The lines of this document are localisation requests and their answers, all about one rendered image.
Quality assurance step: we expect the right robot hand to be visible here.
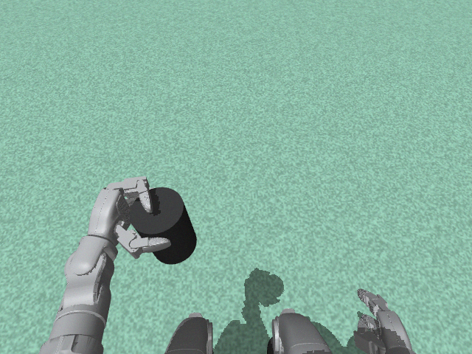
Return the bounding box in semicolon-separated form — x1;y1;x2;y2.
353;289;413;354

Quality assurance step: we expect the left robot hand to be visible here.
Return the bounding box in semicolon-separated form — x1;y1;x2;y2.
88;176;171;259

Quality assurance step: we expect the left robot arm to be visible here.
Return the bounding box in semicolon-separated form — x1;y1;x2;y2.
39;235;118;354

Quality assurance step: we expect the can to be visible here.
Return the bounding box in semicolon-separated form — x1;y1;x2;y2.
129;187;197;265

